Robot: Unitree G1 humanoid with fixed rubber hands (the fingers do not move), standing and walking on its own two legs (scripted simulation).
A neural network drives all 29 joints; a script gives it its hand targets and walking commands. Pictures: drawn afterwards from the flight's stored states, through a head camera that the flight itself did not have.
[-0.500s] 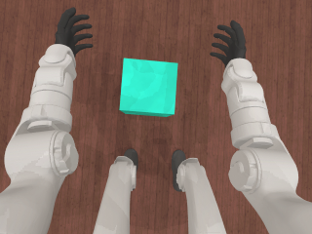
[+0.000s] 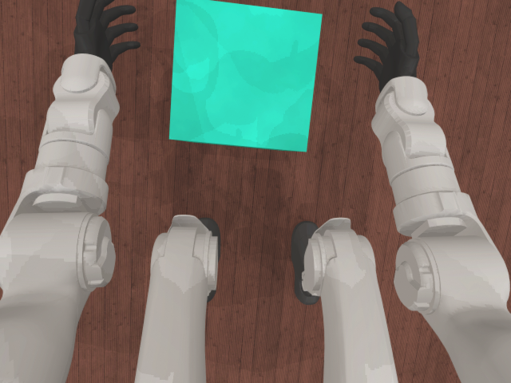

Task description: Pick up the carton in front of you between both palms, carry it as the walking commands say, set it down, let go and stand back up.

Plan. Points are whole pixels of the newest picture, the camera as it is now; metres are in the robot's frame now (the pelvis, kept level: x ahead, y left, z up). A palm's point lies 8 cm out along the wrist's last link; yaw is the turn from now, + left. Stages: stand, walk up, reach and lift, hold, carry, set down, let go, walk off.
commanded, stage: reach and lift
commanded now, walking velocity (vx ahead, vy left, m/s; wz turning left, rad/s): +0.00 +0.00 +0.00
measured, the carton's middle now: (242, 92) +0.51 +0.05 -0.35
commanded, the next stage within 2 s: none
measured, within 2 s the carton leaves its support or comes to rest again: leaves its support in 1.14 s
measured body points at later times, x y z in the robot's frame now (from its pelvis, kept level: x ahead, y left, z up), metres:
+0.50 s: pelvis -0.03 +0.00 -0.10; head +0.35 +0.03 +0.14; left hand +0.53 +0.21 -0.29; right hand +0.52 -0.15 -0.28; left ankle +0.09 +0.12 -0.44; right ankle +0.10 -0.14 -0.44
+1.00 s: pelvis -0.02 +0.00 -0.09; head +0.35 +0.04 +0.15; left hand +0.54 +0.20 -0.28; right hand +0.53 -0.11 -0.27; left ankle +0.09 +0.12 -0.44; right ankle +0.10 -0.14 -0.44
